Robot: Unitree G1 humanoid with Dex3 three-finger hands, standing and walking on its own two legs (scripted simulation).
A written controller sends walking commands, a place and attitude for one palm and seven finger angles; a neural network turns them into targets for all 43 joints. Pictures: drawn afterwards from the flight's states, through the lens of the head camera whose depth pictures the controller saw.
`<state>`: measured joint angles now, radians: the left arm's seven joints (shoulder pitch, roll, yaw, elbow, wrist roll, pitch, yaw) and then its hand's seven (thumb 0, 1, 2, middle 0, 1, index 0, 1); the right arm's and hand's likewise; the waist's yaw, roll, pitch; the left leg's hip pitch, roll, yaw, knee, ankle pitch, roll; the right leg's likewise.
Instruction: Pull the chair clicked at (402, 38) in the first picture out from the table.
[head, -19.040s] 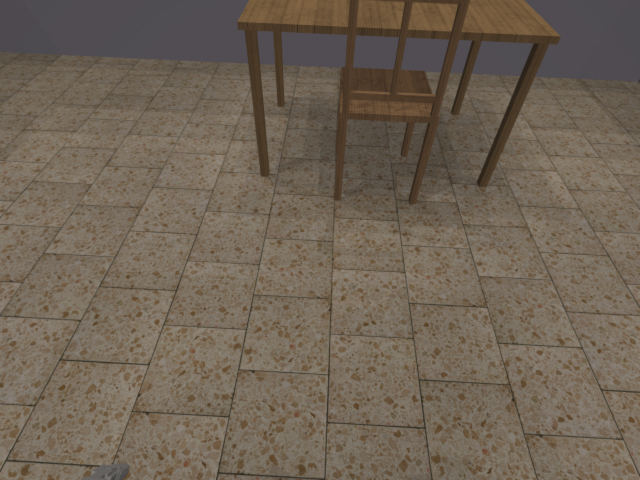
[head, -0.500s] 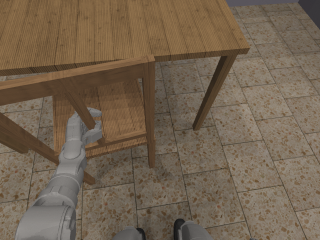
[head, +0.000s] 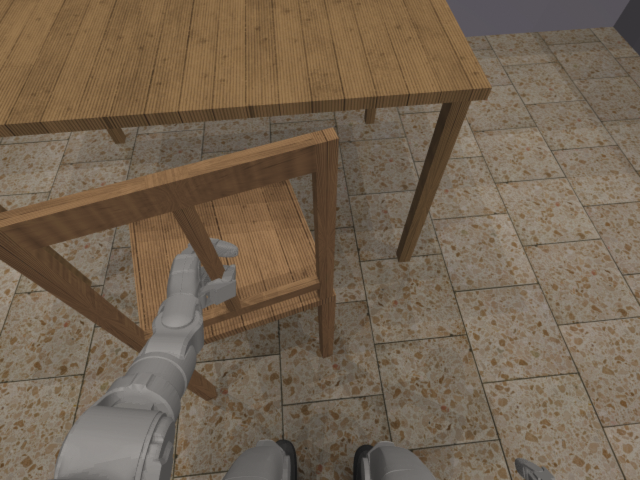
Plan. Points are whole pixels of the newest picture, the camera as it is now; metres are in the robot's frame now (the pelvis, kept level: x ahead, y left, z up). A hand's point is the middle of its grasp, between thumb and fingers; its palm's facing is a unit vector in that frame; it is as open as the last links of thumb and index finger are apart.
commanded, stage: step backward, pulling the chair out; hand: left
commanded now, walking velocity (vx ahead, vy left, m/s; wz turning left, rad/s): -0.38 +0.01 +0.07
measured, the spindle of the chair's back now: (213, 266) +0.41 +0.15 -0.05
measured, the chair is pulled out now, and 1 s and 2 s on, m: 0.20 0.29 0.48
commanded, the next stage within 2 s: none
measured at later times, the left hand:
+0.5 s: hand (223, 323) +0.32 +0.13 -0.05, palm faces +0.02 -0.98 -0.19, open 5.3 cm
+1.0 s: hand (218, 346) +0.29 +0.13 -0.05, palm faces -0.02 -0.98 -0.18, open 5.3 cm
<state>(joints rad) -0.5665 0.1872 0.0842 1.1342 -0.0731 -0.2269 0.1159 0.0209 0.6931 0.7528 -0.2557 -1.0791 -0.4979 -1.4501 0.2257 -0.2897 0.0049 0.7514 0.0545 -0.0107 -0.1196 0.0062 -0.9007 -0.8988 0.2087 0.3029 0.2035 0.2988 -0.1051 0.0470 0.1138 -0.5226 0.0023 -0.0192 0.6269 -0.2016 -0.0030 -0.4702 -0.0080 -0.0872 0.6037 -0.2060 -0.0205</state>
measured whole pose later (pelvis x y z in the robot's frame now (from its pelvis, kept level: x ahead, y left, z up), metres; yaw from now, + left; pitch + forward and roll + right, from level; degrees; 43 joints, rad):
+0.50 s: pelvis -0.04 +0.01 +0.00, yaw +1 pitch +3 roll +1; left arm -0.53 0.15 0.04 1.11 -0.04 -0.22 0.13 0.02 0.66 0.78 -0.25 -1.13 -0.50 -1.45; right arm 0.24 -0.27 0.04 0.80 0.03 -0.09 -0.12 0.01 -0.90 -0.90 0.21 0.30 0.20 0.30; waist -0.08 0.01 0.09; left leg -0.40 -0.02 -0.04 0.71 -0.41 -0.02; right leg -0.51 -0.07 -0.08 0.60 -0.14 -0.01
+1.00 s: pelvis -0.11 +0.02 +0.00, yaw +3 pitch +3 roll +2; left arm -0.65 0.18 0.00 1.01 -0.05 -0.12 0.11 0.03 0.69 0.75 -0.20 -1.14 -0.50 -1.45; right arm 0.16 -0.28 0.00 0.73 0.03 -0.02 -0.14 0.01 -0.90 -0.90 0.21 0.30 0.20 0.30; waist -0.10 -0.04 0.20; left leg -0.39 -0.01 0.02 0.60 -0.26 -0.01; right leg -0.53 -0.10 -0.03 0.56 -0.09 0.02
